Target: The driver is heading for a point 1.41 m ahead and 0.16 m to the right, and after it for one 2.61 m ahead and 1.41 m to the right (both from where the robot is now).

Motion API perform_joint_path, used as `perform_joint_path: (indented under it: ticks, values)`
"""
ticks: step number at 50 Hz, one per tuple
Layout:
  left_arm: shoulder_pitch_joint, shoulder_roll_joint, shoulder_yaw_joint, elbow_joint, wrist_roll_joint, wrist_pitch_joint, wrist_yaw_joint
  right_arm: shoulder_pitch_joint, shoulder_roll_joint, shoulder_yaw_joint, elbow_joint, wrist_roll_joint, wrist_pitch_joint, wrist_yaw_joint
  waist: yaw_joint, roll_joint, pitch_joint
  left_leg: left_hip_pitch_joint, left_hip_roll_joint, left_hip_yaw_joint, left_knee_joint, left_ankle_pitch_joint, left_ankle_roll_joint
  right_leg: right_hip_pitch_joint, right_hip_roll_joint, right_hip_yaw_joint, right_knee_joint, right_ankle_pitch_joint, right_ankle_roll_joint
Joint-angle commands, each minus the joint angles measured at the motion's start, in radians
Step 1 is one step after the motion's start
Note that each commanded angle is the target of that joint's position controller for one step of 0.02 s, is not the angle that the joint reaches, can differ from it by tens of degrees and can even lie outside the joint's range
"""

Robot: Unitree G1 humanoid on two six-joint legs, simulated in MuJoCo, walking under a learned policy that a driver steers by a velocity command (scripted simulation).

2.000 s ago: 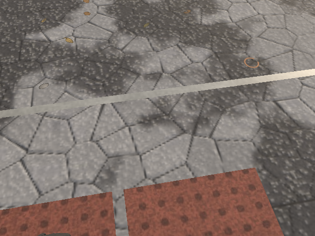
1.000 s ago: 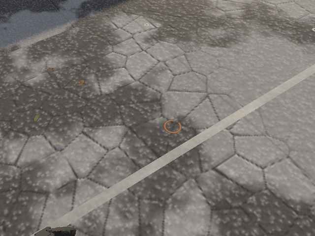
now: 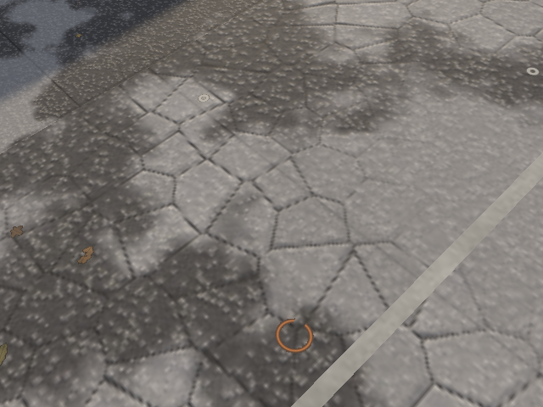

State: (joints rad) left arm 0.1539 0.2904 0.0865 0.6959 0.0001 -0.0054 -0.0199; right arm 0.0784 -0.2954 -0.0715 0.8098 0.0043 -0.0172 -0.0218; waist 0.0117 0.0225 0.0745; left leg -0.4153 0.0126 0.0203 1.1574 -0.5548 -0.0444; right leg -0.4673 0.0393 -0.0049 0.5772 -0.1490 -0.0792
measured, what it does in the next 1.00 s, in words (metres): steps on the spot, turning right: left foot, then right foot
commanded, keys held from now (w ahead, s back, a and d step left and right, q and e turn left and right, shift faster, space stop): e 0.48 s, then no key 0.52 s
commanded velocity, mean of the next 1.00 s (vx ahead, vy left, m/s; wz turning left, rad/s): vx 0.02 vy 0.00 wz -0.40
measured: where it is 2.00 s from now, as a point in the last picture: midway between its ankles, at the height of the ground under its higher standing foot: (355, 395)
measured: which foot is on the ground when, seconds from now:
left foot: up 0.00-0.34, down 0.36-1.00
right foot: down 0.00-0.38, up 0.40-0.74, down 0.76-1.00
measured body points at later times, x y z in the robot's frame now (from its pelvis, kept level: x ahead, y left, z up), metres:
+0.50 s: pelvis +0.04 +0.04 +0.01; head +0.07 +0.06 +0.46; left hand +0.28 +0.28 -0.08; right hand +0.07 -0.27 -0.08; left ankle +0.08 +0.16 -0.73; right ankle +0.02 -0.08 -0.65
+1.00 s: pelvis +0.03 +0.00 +0.01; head +0.03 -0.01 +0.46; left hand +0.29 +0.15 -0.08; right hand +0.01 -0.29 -0.11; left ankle +0.09 +0.15 -0.72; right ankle -0.02 -0.09 -0.73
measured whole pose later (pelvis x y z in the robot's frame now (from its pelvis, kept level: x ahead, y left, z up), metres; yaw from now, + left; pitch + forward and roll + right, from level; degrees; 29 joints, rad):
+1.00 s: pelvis +0.03 +0.00 +0.01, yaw -23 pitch -1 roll +0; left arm 0.14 0.22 0.02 0.69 0.02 0.02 0.00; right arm 0.20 -0.28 -0.03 0.84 -0.02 0.00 -0.01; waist -0.04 0.02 0.02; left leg -0.20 0.07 0.02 0.48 -0.26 -0.06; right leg -0.21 0.04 0.03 0.51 -0.28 -0.03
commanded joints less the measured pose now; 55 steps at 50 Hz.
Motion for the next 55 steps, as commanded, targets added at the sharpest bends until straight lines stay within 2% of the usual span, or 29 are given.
perform_joint_path:
  ticks: [1,3,4,8,14,17,18,19,20,21,22,23,24,27,29,31,33,36,37,38,39,40,41,44,46,50,52,54,55]
  values:
    - [0.003,0.140,0.034,-0.077,-0.016,-0.010,0.022,0.007,-0.116,-0.028,-0.067,-0.012,0.004,-0.018,-0.015,-0.076,-0.214,-0.213,0.039,-0.114,0.025,0.086,0.009,0.319,-0.265,0.408,-0.250,0.184,-0.186]
    - [-0.012,0.142,0.034,-0.094,0.005,-0.001,0.035,0.022,-0.101,-0.028,-0.063,-0.012,0.014,-0.019,-0.032,-0.118,-0.214,-0.139,0.013,-0.099,-0.057,0.138,0.005,0.254,-0.223,0.373,-0.266,0.182,-0.166]
    - [-0.004,0.149,0.037,-0.098,0.006,0.001,0.041,0.028,-0.087,-0.024,-0.060,-0.010,0.015,-0.020,-0.031,-0.120,-0.220,-0.124,0.002,-0.097,-0.110,0.147,-0.001,0.251,-0.212,0.363,-0.265,0.193,-0.164]
    - [0.005,0.171,0.047,-0.108,-0.004,0.013,0.058,0.006,-0.066,-0.015,-0.063,-0.009,0.019,-0.021,-0.011,-0.126,-0.221,-0.087,-0.018,-0.112,-0.267,0.198,-0.027,0.231,-0.191,0.388,-0.269,0.037,-0.154]
    - [-0.005,0.163,0.045,-0.124,-0.002,0.034,0.055,0.003,-0.083,-0.020,-0.069,0.001,0.001,-0.005,0.008,-0.176,-0.186,-0.006,-0.042,-0.119,-0.448,0.200,-0.013,0.212,-0.170,0.486,-0.267,-0.106,-0.131]
    - [-0.025,0.162,0.043,-0.134,-0.016,0.048,0.057,0.079,-0.089,-0.027,-0.051,0.004,-0.013,0.011,-0.032,-0.181,-0.185,0.127,-0.052,-0.092,-0.674,0.288,0.025,0.196,-0.136,0.503,-0.218,-0.061,-0.095]
    - [-0.016,0.148,0.039,-0.136,-0.022,0.052,0.060,0.120,-0.114,-0.037,-0.038,-0.003,-0.014,0.013,-0.045,-0.155,-0.187,0.220,-0.003,-0.109,-0.769,0.355,0.050,0.143,-0.096,0.473,-0.174,-0.107,-0.056]
    - [0.017,0.098,0.026,-0.139,-0.018,0.054,0.060,0.143,-0.183,-0.052,-0.042,-0.022,-0.009,0.009,-0.023,0.017,-0.198,0.328,0.205,-0.284,-0.836,0.358,0.122,0.013,-0.003,0.355,0.025,-0.302,-0.001]
    - [-0.008,0.120,0.036,-0.178,-0.029,0.042,0.057,0.108,-0.242,-0.062,-0.049,-0.054,-0.003,0.007,0.001,0.302,-0.127,0.258,0.364,-0.529,-0.906,0.499,0.273,-0.164,0.138,0.148,0.246,-0.452,0.052]
    - [0.020,0.199,0.059,-0.154,-0.005,0.031,0.050,0.039,-0.182,-0.048,-0.091,-0.058,-0.008,0.002,0.010,0.210,-0.120,0.223,0.395,-0.516,-0.889,0.561,0.311,-0.162,0.062,0.189,0.451,-0.424,0.087]
    - [0.052,0.212,0.069,-0.124,-0.010,0.035,0.044,-0.015,-0.133,-0.036,-0.111,-0.043,-0.008,-0.007,0.033,0.137,-0.122,0.218,0.337,-0.400,-0.859,0.590,0.268,-0.149,0.054,0.178,0.532,-0.359,0.099]
    - [0.079,0.183,0.065,-0.096,-0.011,0.046,0.047,-0.039,-0.111,-0.030,-0.121,-0.028,-0.007,-0.012,0.040,0.101,-0.114,0.232,0.274,-0.309,-0.839,0.587,0.225,-0.153,0.047,0.158,0.589,-0.310,0.119]
    - [0.087,0.159,0.058,-0.092,-0.009,0.056,0.047,-0.032,-0.102,-0.025,-0.122,-0.014,-0.005,-0.015,0.028,0.098,-0.105,0.255,0.258,-0.267,-0.832,0.603,0.219,-0.183,0.038,0.151,0.647,-0.270,0.136]
    - [0.019,0.098,0.032,-0.124,-0.021,0.057,0.043,0.046,-0.112,-0.023,-0.110,-0.016,0.010,-0.019,-0.022,0.114,-0.095,0.301,0.219,-0.184,-0.835,0.662,0.246,-0.184,0.024,0.098,0.571,-0.238,0.165]
    - [-0.024,0.081,0.019,-0.144,-0.017,0.053,0.043,0.085,-0.132,-0.029,-0.104,-0.016,0.017,-0.019,-0.052,0.140,-0.117,0.367,0.233,-0.176,-0.820,0.692,0.259,-0.159,0.001,0.087,0.439,-0.251,0.176]
    - [-0.036,0.060,0.004,-0.154,-0.009,0.050,0.037,0.078,-0.158,-0.036,-0.106,-0.009,0.021,-0.013,-0.057,0.164,-0.136,0.348,0.240,-0.151,-0.810,0.712,0.261,-0.048,-0.025,0.050,0.295,-0.281,0.171]
    - [-0.033,0.069,0.002,-0.152,-0.011,0.050,0.033,0.083,-0.175,-0.039,-0.100,0.000,0.023,-0.003,-0.062,0.187,-0.140,0.317,0.250,-0.148,-0.801,0.736,0.265,0.052,-0.025,0.007,0.177,-0.285,0.160]
    - [0.046,0.072,0.005,-0.110,-0.010,0.049,0.027,0.074,-0.162,-0.028,-0.087,0.023,0.025,0.004,-0.018,0.166,-0.135,0.274,0.233,-0.136,-0.739,0.724,0.230,0.230,-0.006,-0.033,-0.154,-0.061,0.110]
    - [0.056,0.088,0.007,-0.104,-0.007,0.048,0.028,0.118,-0.137,-0.018,-0.065,0.026,0.019,0.006,-0.014,0.134,-0.135,0.221,0.212,-0.120,-0.717,0.666,0.177,0.335,-0.019,-0.002,-0.268,0.053,0.079]
    - [0.075,0.136,0.014,-0.109,-0.002,0.049,0.037,0.151,-0.092,-0.001,-0.062,-0.005,0.006,0.014,-0.032,0.012,-0.197,0.130,0.158,-0.066,-0.628,0.500,0.093,0.495,-0.142,0.148,-0.245,0.281,0.045]
    - [0.018,0.190,0.017,-0.126,0.013,0.054,0.046,0.181,-0.031,0.021,-0.078,-0.041,-0.011,0.027,-0.091,-0.226,-0.207,0.016,0.068,0.024,-0.563,0.188,0.009,0.510,-0.302,0.300,-0.178,0.493,-0.067]
    - [0.002,0.107,-0.003,-0.122,0.026,0.043,0.036,0.096,-0.065,0.017,-0.088,-0.033,-0.009,0.018,-0.028,-0.213,-0.210,0.059,0.066,-0.013,-0.553,0.095,-0.019,0.400,-0.318,0.312,-0.200,0.357,-0.147]
    - [-0.028,0.076,-0.015,-0.115,0.031,0.030,0.028,0.069,-0.088,0.012,-0.089,-0.022,-0.005,0.016,-0.035,-0.183,-0.173,0.084,0.067,-0.016,-0.571,0.150,-0.022,0.365,-0.267,0.278,-0.211,0.245,-0.126]
    - [-0.056,0.084,-0.018,-0.092,0.021,0.010,0.026,0.081,-0.099,0.015,-0.069,-0.030,0.008,0.008,-0.043,-0.188,-0.125,0.178,0.072,-0.032,-0.695,0.412,-0.021,0.288,-0.175,0.209,-0.209,0.073,-0.030]
    - [-0.034,0.064,-0.027,-0.082,0.024,0.012,0.026,0.105,-0.122,0.011,-0.044,-0.022,0.005,0.014,-0.033,-0.106,-0.086,0.194,0.068,-0.017,-0.700,0.410,-0.005,0.253,-0.135,0.179,-0.216,-0.012,0.002]
    - [-0.025,0.072,-0.027,-0.056,0.017,0.011,0.028,0.107,-0.095,0.016,-0.013,-0.022,-0.001,0.011,-0.033,-0.057,-0.076,0.206,0.067,-0.021,-0.729,0.430,-0.011,0.271,-0.120,0.167,-0.190,0.052,0.003]
    - [-0.005,0.084,-0.022,-0.041,0.012,0.018,0.034,0.124,-0.085,0.018,0.008,-0.014,-0.001,0.005,-0.021,-0.074,-0.096,0.189,0.026,0.033,-0.679,0.285,-0.010,0.282,-0.114,0.183,-0.224,-0.205,-0.017]
    - [0.045,0.138,-0.005,-0.025,0.002,0.024,0.035,0.091,-0.083,0.015,-0.007,-0.001,-0.008,0.001,0.016,-0.144,-0.026,0.045,-0.013,0.069,-0.548,0.151,0.010,0.267,-0.194,0.326,-0.328,-0.558,-0.087]
    - [0.072,0.156,0.001,-0.015,-0.003,0.019,0.035,0.062,-0.084,0.014,-0.024,0.007,-0.017,0.001,0.031,-0.173,0.018,-0.024,-0.006,0.052,-0.493,0.118,0.029,0.261,-0.247,0.412,-0.374,-0.623,-0.125]
Velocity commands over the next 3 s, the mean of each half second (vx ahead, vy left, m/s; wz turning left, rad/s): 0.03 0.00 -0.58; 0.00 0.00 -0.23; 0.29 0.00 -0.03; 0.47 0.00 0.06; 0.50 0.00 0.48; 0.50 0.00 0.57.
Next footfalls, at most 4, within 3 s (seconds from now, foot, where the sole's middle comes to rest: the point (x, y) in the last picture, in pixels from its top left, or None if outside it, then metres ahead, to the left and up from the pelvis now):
0.36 left None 0.12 0.14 -0.76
0.76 right None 0.02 -0.11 -0.76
1.28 left None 0.17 0.09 -0.76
1.78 right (413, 400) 0.43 -0.25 -0.76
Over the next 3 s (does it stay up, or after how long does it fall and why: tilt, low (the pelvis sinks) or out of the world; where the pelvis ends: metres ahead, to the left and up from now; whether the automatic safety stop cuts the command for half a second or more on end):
stays up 0.99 -0.22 0.02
